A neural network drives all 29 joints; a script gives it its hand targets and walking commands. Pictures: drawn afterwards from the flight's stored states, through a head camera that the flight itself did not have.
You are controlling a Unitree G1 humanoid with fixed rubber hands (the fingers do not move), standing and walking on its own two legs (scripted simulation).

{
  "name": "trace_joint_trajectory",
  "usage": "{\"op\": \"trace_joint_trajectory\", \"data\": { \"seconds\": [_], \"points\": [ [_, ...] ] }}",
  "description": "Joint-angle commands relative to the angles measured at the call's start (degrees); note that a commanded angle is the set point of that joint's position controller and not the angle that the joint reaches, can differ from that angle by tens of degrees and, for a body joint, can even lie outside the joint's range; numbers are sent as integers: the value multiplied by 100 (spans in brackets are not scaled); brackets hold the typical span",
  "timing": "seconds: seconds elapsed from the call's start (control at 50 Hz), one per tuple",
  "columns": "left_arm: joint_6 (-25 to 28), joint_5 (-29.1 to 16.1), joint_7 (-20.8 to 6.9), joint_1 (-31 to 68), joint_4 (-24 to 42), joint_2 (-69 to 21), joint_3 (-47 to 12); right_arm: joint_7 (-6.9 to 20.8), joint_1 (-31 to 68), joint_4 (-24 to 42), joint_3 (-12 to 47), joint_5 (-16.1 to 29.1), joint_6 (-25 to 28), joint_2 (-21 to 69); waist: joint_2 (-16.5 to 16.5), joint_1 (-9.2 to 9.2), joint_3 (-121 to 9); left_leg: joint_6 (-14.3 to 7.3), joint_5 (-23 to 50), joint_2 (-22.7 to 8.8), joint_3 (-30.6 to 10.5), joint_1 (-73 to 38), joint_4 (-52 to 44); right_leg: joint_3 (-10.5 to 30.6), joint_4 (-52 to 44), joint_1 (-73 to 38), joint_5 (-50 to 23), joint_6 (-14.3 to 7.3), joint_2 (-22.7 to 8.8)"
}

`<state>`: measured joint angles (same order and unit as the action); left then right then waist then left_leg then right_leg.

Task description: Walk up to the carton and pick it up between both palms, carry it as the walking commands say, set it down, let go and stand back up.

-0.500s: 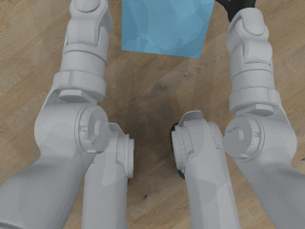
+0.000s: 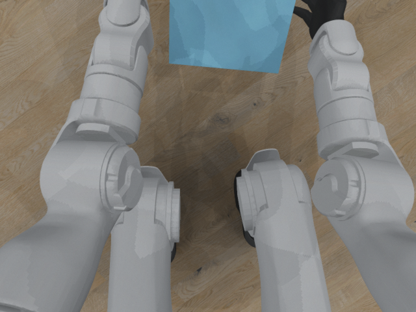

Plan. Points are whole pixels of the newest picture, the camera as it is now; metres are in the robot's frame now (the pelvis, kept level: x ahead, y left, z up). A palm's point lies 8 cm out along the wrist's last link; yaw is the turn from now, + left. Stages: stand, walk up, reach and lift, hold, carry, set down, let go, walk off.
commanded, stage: set down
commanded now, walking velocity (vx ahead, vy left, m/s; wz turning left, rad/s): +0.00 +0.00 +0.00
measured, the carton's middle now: out of the picture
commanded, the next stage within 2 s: let go in 1.64 s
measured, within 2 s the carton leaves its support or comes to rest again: rests again in 0.18 s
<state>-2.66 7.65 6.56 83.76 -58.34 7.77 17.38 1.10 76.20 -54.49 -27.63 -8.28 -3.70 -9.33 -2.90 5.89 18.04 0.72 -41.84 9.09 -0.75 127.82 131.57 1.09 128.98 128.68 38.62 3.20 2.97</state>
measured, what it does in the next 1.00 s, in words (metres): rises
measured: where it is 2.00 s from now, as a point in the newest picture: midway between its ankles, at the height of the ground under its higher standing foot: (208, 229)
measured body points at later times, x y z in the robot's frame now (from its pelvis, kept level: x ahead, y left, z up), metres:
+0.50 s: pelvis -0.04 -0.01 +0.00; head +0.33 -0.04 +0.25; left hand +0.55 +0.06 -0.15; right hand +0.49 -0.25 -0.15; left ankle +0.07 +0.10 -0.33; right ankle +0.09 -0.12 -0.33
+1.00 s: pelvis -0.05 -0.01 +0.11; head +0.32 -0.05 +0.36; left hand +0.56 +0.07 -0.01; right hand +0.49 -0.26 -0.02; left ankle +0.07 +0.10 -0.33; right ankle +0.09 -0.12 -0.33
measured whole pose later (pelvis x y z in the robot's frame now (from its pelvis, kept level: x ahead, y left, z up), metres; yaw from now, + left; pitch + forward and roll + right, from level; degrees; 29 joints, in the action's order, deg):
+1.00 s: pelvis -0.05 -0.01 +0.11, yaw -1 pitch +29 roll +2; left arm -18.5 -4.9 10.7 83.7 -41.7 18.1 7.3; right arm -10.4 77.3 -35.9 -14.5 8.4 -18.2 -15.9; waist -0.5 6.6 30.1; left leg 0.9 -33.1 5.1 0.1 104.2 108.6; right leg 2.2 107.2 107.2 28.6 0.8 3.2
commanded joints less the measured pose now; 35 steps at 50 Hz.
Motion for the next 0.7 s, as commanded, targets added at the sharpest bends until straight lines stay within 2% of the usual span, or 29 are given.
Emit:
{"op": "trace_joint_trajectory", "data": {
  "seconds": [0.0, 0.04, 0.08, 0.12, 0.16, 0.18, 0.2, 0.22, 0.24, 0.26, 0.28, 0.3, 0.32, 0.34, 0.36, 0.38, 0.4, 0.42, 0.44, 0.46, 0.48, 0.5, 0.52, 0.54, 0.56, 0.58, 0.6, 0.62, 0.68],
  "points": [
    [-250, -192, -417, 537, -430, -1119, -1166, 32, 793, -143, 584, 64, 47, 230, -358, 753, -5501, 304, 3093, 5, 79, -2452, -1214, -428, -1045, -2839, -3294, -44, 270],
    [-42, -408, -118, 698, 69, -126, -1185, -344, 772, 36, 347, 221, 275, -829, -751, 752, -5807, 378, 3575, -84, 34, -2586, -1228, -373, -948, -3109, -3663, -71, 236],
    [26, -894, 83, 895, 317, 388, -1360, -556, 870, 393, 481, 466, 503, -1505, -66, 1117, -6369, 285, 3645, -163, -181, -2699, -1112, -449, -855, -3473, -3889, -48, 153],
    [141, -1209, 233, 1449, 838, 778, -1532, -567, 1122, 390, 806, 996, 568, -1580, -359, 863, -6942, 295, 3983, -201, -97, -3483, -1017, -409, -902, -3269, -4007, -107, 143],
    [125, -1562, 303, 1795, 1444, 1193, -1768, -564, 1198, 306, 993, 1399, 496, -1683, -301, 872, -7699, 198, 3588, -331, -267, -3913, -1088, -417, -728, -3383, -3685, -131, 21],
    [82, -1738, 298, 1856, 1484, 1189, -1860, -602, 1528, 833, 1030, 1579, 472, -1887, -691, 818, -8383, 226, 3873, -336, -107, -4504, -976, -373, -818, -3903, -3927, -176, 52],
    [-58, -1760, 327, 1832, 1128, 1036, -1848, -573, 1726, 742, 1348, 1709, 385, -1763, -647, 623, -8452, 200, 3800, -327, -141, -4766, -928, -361, -856, -3702, -3710, -220, 43],
    [-137, -1925, 226, 1599, 478, 567, -2177, -523, 1705, 580, 1551, 1895, 363, -1510, -643, 675, -7933, 174, 3812, -324, -160, -4568, -890, -367, -857, -3678, -3871, -233, -8],
    [-143, -2231, 166, 1675, 1022, 305, -2347, -513, 1745, 1119, 1835, 1931, 385, -1335, -15, 885, -8105, 125, 3746, -263, -99, -4092, -938, -284, -993, -4456, -4272, -232, -29],
    [-145, -2158, 173, 1771, 977, 622, -2114, -547, 2162, 1397, 1928, 2148, 411, -1484, 45, 717, -8045, 84, 3288, -322, 25, -3582, -947, -178, -969, -4802, -4168, -238, -46],
    [-176, -2159, 142, 1934, 1082, 784, -2084, -624, 2324, 1555, 1783, 2008, 358, -1525, 124, 820, -7964, 28, 2902, -341, 106, -3381, -948, -128, -1145, -4761, -3881, -191, -58],
    [-187, -2141, 177, 1989, 1300, 1192, -1839, -702, 2379, 1580, 1669, 2031, 243, -1819, 215, 689, -8449, 77, 3100, -356, 219, -3484, -851, -34, -1105, -5114, -4207, -165, -124],
    [-207, -2154, 197, 2270, 1632, 1233, -1988, -748, 2163, 1477, 1694, 2006, 193, -1628, 233, 900, -8431, -20, 2635, -407, 123, -3674, -1074, -254, -1153, -5036, -3677, -128, -130],
    [-294, -1938, 264, 2036, 1539, 1681, -1485, -828, 1996, 1394, 1389, 1849, 66, -1991, -118, 701, -8772, 66, 2549, -378, 363, -3744, -976, -103, -1357, -5331, -3525, -177, -107],
    [-344, -1860, 253, 2035, 1417, 1601, -1611, -798, 1938, 1263, 1572, 2011, -4, -1720, -171, 564, -8831, 4, 2390, -350, 350, -3789, -1136, -176, -1334, -5207, -3493, -144, -111],
    [-424, -1737, 293, 2081, 1621, 1498, -1613, -819, 1771, 1224, 1516, 1972, -40, -1727, -29, 660, -8915, 26, 2392, -383, 220, -4117, -1244, -315, -1251, -5102, -3485, -117, -136],
    [-500, -1757, 284, 1779, 1448, 1237, -1784, -814, 1709, 1256, 1814, 2101, -134, -1326, -330, 410, -8924, 4, 2377, -372, 328, -4139, -1307, -285, -1337, -5268, -3449, -123, -92],
    [-532, -1707, 317, 1795, 1213, 1309, -1553, -852, 1642, 849, 1652, 1863, -178, -1498, 68, 464, -8607, -5, 2256, -324, 366, -3656, -1343, -271, -1518, -5145, -3285, -127, -70],
    [-536, -1578, 320, 1682, 1249, 1544, -1376, -886, 1397, 567, 1608, 1990, -228, -1413, -149, 390, -8727, -4, 2148, -360, 396, -3786, -1414, -211, -1509, -5426, -3290, -148, -60],
    [-559, -1469, 404, 1808, 1815, 1819, -1193, -1023, 1672, 1548, 1445, 1828, -230, -1701, 40, 383, -9512, -37, 2316, -311, 364, -4098, -1521, -279, -1530, -5812, -3450, -111, -14],
    [-638, -1364, 410, 1707, 1560, 1802, -1168, -1050, 1775, 1638, 1375, 1781, -301, -1766, -100, 385, -9531, -52, 2096, -309, 455, -4191, -1452, -325, -1622, -5727, -3140, -139, -12],
    [-667, -1506, 415, 2043, 1901, 1577, -1272, -1076, 1716, 1191, 1294, 1632, -341, -1795, -11, 508, -9147, 1, 1907, -269, 423, -4043, -1640, -363, -1716, -5468, -2860, -154, -14],
    [-704, -1447, 411, 1905, 1683, 1608, -1297, -1075, 1746, 1200, 1602, 1887, -467, -1360, -83, 249, -8992, -48, 1971, -267, 457, -4137, -1704, -247, -1822, -5459, -2897, -138, -4],
    [-775, -1509, 435, 1918, 2023, 1458, -1325, -1098, 1579, 1640, 1446, 1665, -450, -1474, 93, 504, -9556, -49, 1986, -267, 396, -4288, -1817, -373, -1865, -5924, -3044, -154, 24],
    [-829, -1443, 448, 2043, 1989, 1728, -1209, -1133, 1862, 1661, 1296, 1577, -537, -1649, 55, 511, -9584, -27, 1978, -250, 477, -4583, -1853, -425, -1965, -5829, -2932, -145, 7],
    [-877, -1322, 496, 1908, 1989, 1792, -1086, -1191, 1926, 1961, 1512, 1711, -592, -1429, 319, 257, -9768, -66, 1984, -259, 511, -4250, -1839, -261, -2060, -6389, -3108, -130, 44],
    [-867, -1280, 544, 2106, 2697, 1906, -1019, -1196, 2067, 2574, 1482, 1839, -618, -1504, 268, 194, -10100, -59, 2198, -202, 548, -4451, -2067, -352, -2060, -6565, -3360, -88, 75],
    [-914, -1433, 518, 2135, 2058, 1663, -1176, -1175, 2079, 2025, 1595, 1873, -690, -1421, 95, 191, -9707, -74, 1913, -191, 514, -4489, -2075, -337, -2162, -6212, -2954, -135, 48],
    [-1062, -1561, 522, 2096, 2386, 1546, -1310, -1199, 1985, 2122, 1327, 1715, -779, -1550, 134, 488, -9753, -83, 1935, -291, 265, -4918, -2463, -501, -2285, -5951, -2931, -130, 27]
  ]
}}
